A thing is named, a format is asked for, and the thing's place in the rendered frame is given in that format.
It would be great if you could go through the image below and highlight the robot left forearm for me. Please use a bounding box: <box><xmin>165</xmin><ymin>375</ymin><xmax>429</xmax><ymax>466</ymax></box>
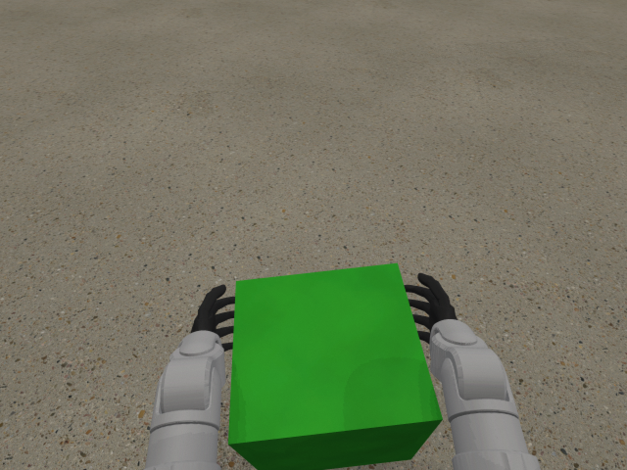
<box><xmin>143</xmin><ymin>330</ymin><xmax>226</xmax><ymax>470</ymax></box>

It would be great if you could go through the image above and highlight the robot left hand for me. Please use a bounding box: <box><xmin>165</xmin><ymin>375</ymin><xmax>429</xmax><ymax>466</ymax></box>
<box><xmin>190</xmin><ymin>285</ymin><xmax>235</xmax><ymax>352</ymax></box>

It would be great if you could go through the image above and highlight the robot right hand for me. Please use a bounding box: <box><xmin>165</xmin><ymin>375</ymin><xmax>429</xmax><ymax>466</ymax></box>
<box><xmin>404</xmin><ymin>273</ymin><xmax>458</xmax><ymax>344</ymax></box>

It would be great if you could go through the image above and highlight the robot right forearm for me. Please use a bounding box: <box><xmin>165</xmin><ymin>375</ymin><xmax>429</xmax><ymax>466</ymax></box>
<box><xmin>429</xmin><ymin>319</ymin><xmax>541</xmax><ymax>470</ymax></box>

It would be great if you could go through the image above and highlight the carton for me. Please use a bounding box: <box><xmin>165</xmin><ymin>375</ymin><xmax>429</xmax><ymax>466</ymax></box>
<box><xmin>228</xmin><ymin>263</ymin><xmax>443</xmax><ymax>470</ymax></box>

